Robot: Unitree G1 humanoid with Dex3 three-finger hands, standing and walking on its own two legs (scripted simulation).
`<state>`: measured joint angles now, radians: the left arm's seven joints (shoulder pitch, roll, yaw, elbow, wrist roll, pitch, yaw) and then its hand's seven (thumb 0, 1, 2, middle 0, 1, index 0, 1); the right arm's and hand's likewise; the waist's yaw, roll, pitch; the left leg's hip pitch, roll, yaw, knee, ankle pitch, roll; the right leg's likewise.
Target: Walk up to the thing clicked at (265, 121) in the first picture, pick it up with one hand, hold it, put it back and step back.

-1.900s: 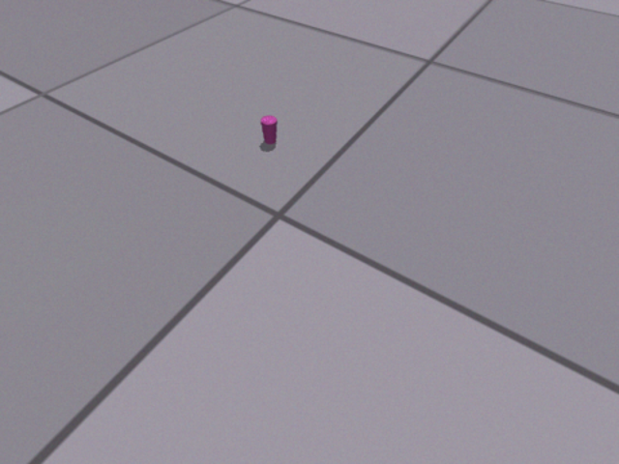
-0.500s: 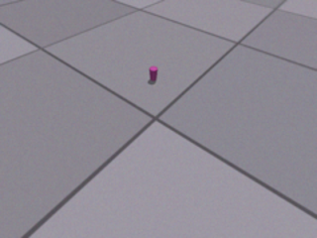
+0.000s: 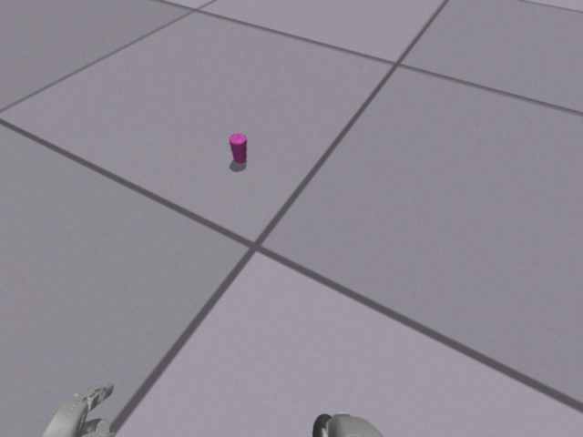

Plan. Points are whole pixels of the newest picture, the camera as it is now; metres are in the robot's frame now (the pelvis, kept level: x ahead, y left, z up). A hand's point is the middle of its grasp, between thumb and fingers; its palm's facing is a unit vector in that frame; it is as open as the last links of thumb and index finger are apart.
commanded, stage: walk up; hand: left
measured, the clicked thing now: (239, 149) +1.49 +0.15 -0.69
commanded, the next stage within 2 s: none
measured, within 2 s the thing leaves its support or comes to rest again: neither
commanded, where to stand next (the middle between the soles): +1.15 -0.05 m, yaw +0 degrees
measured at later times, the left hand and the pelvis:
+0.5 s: hand (93, 358) +0.30 +0.32 -0.15, palm faces -0.03 -0.94 -0.35, open 7.4 cm; pelvis +0.27 +0.03 +0.00, yaw -1 degrees
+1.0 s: hand (162, 191) +0.64 +0.24 -0.11, palm faces -0.06 -0.92 -0.39, open 7.4 cm; pelvis +0.51 -0.02 +0.00, yaw -2 degrees
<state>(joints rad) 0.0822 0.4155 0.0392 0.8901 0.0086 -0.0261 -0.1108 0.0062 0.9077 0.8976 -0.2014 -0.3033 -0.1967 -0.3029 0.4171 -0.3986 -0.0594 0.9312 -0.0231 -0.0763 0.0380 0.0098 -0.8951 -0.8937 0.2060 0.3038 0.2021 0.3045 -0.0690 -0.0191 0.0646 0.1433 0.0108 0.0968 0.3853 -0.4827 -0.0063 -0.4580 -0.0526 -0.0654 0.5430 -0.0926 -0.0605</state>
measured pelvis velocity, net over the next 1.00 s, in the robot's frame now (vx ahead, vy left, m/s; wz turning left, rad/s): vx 0.51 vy -0.02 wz -0.03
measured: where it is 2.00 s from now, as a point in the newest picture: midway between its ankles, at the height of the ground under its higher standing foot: (285, 250)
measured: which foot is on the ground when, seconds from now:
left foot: down 0.00-0.04, up 0.06-0.42, down 0.44-0.92, up 0.94-1.00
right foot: down 0.00-0.46, up 0.48-0.88, down 0.90-1.00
